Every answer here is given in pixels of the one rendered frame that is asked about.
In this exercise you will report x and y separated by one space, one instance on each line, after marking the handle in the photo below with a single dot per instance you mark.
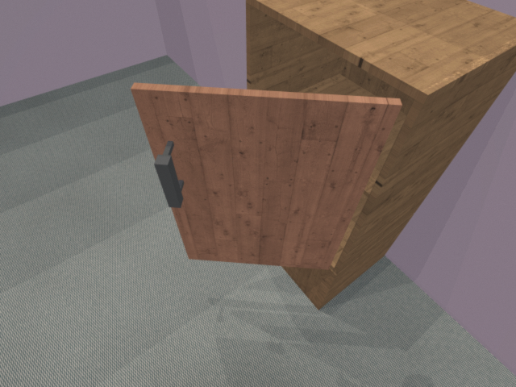
172 187

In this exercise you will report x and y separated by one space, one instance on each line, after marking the cupboard door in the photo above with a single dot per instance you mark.
270 177

